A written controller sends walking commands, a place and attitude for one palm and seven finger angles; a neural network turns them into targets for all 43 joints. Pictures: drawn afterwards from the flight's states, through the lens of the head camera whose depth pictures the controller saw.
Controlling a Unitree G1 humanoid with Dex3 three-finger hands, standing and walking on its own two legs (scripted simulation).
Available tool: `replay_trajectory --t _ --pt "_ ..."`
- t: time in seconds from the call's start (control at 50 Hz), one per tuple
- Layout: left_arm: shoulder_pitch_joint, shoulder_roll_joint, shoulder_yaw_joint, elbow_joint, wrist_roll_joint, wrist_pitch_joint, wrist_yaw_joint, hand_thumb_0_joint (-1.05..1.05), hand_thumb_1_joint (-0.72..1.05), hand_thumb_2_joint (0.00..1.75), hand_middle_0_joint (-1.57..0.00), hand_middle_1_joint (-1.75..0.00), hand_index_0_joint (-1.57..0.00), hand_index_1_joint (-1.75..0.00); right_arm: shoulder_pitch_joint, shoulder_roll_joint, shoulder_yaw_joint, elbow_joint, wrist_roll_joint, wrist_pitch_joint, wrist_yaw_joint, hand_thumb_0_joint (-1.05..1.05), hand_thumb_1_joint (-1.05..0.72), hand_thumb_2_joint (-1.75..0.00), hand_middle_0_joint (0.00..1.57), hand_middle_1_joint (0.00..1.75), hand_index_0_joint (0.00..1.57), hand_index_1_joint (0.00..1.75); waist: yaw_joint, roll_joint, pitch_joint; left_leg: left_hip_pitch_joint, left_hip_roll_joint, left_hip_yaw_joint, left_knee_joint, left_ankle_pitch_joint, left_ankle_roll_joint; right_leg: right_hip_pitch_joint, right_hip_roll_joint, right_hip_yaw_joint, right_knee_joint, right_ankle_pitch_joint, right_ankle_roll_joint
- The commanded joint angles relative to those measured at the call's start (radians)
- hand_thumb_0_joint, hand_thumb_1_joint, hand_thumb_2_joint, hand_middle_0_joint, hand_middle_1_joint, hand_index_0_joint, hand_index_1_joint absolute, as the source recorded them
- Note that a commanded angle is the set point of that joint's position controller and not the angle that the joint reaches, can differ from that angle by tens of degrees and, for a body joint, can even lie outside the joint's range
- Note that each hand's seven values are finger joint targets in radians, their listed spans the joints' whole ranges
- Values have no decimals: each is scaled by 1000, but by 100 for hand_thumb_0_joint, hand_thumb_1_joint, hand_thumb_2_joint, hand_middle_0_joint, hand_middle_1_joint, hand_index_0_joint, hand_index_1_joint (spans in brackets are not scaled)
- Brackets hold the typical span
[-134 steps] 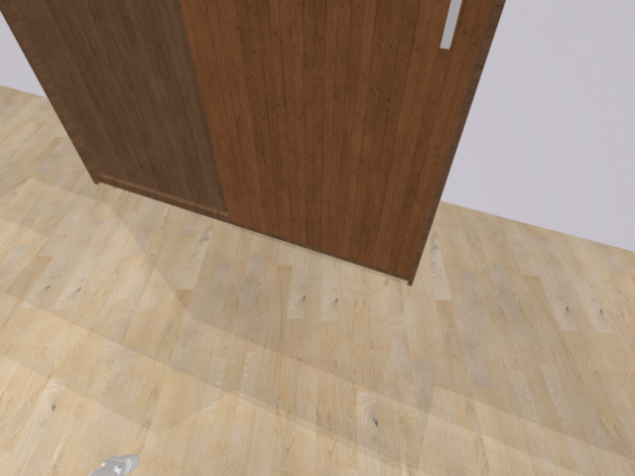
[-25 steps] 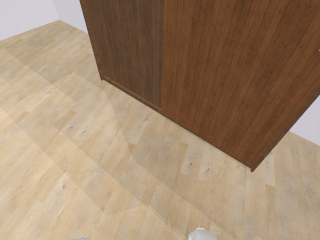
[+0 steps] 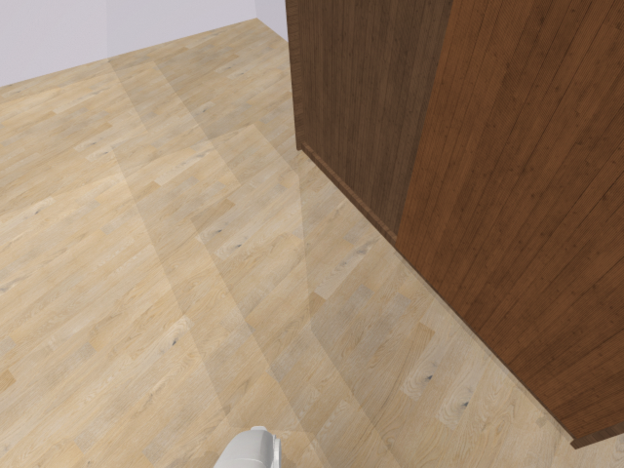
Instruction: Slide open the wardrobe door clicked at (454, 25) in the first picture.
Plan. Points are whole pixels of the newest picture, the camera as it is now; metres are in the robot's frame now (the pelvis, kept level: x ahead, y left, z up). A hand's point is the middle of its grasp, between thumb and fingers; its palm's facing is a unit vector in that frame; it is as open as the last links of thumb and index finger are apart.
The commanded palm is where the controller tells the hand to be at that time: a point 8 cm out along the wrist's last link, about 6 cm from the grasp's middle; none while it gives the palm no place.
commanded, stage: turn to face it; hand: right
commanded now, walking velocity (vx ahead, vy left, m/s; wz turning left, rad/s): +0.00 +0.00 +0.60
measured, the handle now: out of the picture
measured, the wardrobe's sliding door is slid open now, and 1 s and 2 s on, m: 0.00 0.00 0.00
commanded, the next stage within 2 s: take the last steps up to it in 1.94 s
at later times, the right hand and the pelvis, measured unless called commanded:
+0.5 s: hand (423, 463) +0.17 -0.14 -0.17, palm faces +0.09 +0.98 -0.16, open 7.3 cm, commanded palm none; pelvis +0.06 +0.03 -0.01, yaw -5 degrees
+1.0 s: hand out of the picture +0.06 -0.21 -0.16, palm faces +0.37 +0.89 -0.26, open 7.4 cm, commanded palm none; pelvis +0.04 +0.02 +0.00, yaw -20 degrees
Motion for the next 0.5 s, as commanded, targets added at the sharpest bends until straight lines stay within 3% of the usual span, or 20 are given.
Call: replay_trajectory --t 0.0,0.06,0.08,0.1,0.12,0.14,0.16,0.18,0.2,0.24,0.26,0.34,0.42,0.48 --pt "42 152 41 -52 2 -4 -9 0 90 90 -20 -30 -20 -30 -53 13 22 -90 1 -9 8 0 -90 -90 20 30 20 30 31 -203 -32 45 -3 27 -180 -8 1 61 -255 87 -107 530 -96" --pt "47 179 50 -50 5 6 -12 0 90 90 -20 -30 -20 -30 -62 2 23 -96 2 -22 3 0 -90 -90 20 30 20 30 33 -210 -58 137 -29 43 -306 -37 24 85 -270 74 -22 586 -81" --pt "50 183 49 -45 3 9 -14 0 90 90 -20 -30 -20 -30 -22 -4 25 -84 0 -31 -4 0 -90 -90 20 30 20 30 12 -189 -80 223 -43 46 -379 -8 36 69 -261 72 41 606 -66" --pt "59 169 44 -39 -2 11 -18 0 90 90 -20 -30 -20 -30 61 -31 23 -57 -5 -45 -14 0 -90 -90 20 30 20 30 -30 -120 -126 385 -54 44 -501 105 46 5 -228 62 174 595 -32" --pt "89 123 30 -41 -12 14 -25 0 90 90 -20 -30 -20 -30 159 -116 7 -24 -14 -64 -29 0 -90 -90 20 30 20 30 -74 94 -224 628 117 -136 -555 385 93 -185 -143 13 405 314 25" --pt "82 54 7 -65 -21 21 -21 0 90 90 -20 -30 -20 -30 218 -201 -2 8 1 -76 -38 0 -90 -90 20 30 20 30 -73 256 -314 707 354 -390 -563 805 216 -336 -4 87 628 -321 68" --pt "59 76 6 -62 -25 35 -8 0 90 90 -20 -30 -20 -30 201 -179 12 11 16 -74 -48 0 -90 -90 20 30 20 30 -75 161 -326 641 342 -302 -581 796 271 -291 -16 242 655 -365 48" --pt "50 80 8 -47 -25 40 -10 0 90 90 -20 -30 -20 -30 112 -165 15 1 12 -80 -55 0 -90 -90 20 30 20 30 -46 141 -267 568 300 -248 -618 641 267 -291 -27 264 663 -317 41" --pt "51 75 9 -21 -20 46 -13 0 90 90 -20 -30 -20 -30 35 -132 24 -9 11 -76 -61 0 -90 -90 20 30 20 30 -23 125 -213 505 267 -202 -636 530 238 -285 -27 277 668 -254 43" --pt "75 52 6 11 -15 60 -15 0 90 90 -20 -30 -20 -30 -20 -75 45 -15 10 -70 -63 0 -90 -90 20 30 20 30 7 104 -131 383 241 -115 -667 447 200 -261 -14 277 646 -191 53" --pt "86 50 6 18 -15 69 -16 0 90 90 -20 -30 -20 -30 -34 -75 46 -16 10 -67 -63 0 -90 -90 20 30 20 30 17 104 -104 344 241 -80 -684 408 196 -253 -10 270 638 -176 57" --pt "63 38 14 11 -12 80 -26 0 90 90 -20 -30 -20 -30 -25 -80 36 -13 8 -58 -67 0 -90 -90 20 30 20 30 11 88 -49 310 256 -19 -711 303 190 -269 6 235 582 -151 66" --pt "1 25 19 -29 -12 71 -36 0 90 90 -20 -30 -20 -30 5 -91 21 -10 1 -53 -71 0 -90 -90 20 30 20 30 -15 105 -60 366 287 1 -671 307 193 -272 6 209 431 -177 64" --pt "10 27 24 -49 -9 64 -39 0 90 90 -20 -30 -20 -30 7 -97 10 -15 1 -47 -70 0 -90 -90 20 30 20 30 -2 106 -92 374 293 33 -602 289 166 -213 18 177 280 -113 57"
